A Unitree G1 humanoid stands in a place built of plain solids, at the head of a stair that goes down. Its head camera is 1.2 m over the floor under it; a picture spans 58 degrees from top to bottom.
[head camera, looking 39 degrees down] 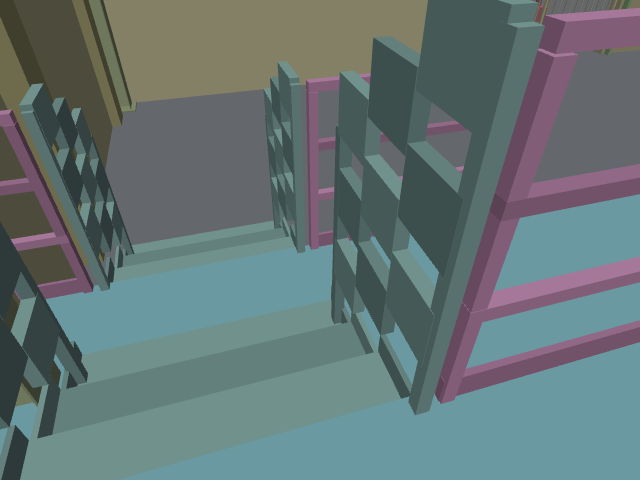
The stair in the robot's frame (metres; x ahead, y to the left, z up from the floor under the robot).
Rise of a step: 0.14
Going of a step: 0.28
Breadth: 1.22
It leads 17 degrees to the left of straight ahead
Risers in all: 4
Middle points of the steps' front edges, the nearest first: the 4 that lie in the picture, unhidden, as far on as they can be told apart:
0.56 0.27 0.00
0.83 0.35 -0.14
1.09 0.43 -0.28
1.36 0.51 -0.43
